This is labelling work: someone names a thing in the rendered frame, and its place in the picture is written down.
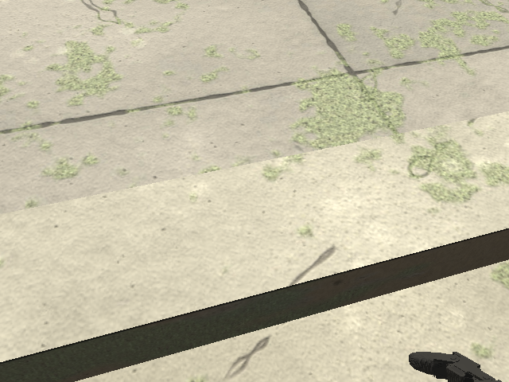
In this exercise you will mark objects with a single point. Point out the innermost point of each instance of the robot right hand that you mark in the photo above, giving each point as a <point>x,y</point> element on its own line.
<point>452,367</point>

